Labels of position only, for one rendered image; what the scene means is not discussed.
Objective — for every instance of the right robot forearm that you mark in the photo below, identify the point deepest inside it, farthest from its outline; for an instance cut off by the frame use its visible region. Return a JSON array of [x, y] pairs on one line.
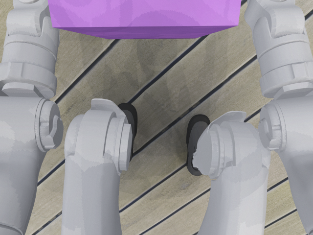
[[282, 47]]

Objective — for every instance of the left robot forearm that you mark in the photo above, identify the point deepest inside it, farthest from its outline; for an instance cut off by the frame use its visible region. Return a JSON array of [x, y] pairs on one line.
[[30, 51]]

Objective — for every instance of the robot left shin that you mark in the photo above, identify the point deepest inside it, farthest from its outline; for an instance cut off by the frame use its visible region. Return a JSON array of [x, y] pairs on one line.
[[72, 131]]

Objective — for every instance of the carton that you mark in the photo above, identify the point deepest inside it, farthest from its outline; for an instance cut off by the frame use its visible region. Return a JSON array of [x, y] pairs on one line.
[[144, 19]]

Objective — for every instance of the robot left upper arm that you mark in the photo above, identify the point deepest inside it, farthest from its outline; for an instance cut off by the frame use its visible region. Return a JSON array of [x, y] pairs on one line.
[[29, 127]]

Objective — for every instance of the robot right upper arm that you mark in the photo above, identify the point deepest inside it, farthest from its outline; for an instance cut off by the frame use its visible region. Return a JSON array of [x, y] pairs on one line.
[[286, 126]]

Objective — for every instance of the robot left thigh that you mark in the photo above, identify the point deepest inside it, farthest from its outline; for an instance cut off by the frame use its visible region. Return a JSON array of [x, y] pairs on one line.
[[92, 175]]

